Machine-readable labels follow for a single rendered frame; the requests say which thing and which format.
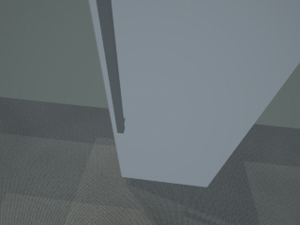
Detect fridge door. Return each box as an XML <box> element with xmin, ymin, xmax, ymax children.
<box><xmin>89</xmin><ymin>0</ymin><xmax>300</xmax><ymax>188</ymax></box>

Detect handle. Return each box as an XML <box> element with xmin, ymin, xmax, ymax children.
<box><xmin>96</xmin><ymin>0</ymin><xmax>126</xmax><ymax>134</ymax></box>

